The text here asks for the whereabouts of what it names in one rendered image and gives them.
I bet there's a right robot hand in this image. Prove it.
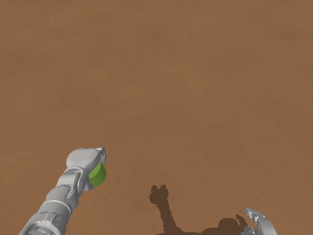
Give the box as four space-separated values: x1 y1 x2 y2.
241 208 278 235

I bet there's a tin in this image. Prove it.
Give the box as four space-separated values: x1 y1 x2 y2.
89 161 107 188

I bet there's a left robot hand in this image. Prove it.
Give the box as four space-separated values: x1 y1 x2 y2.
66 147 107 191

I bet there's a left robot arm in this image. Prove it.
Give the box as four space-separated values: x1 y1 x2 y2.
18 165 89 235

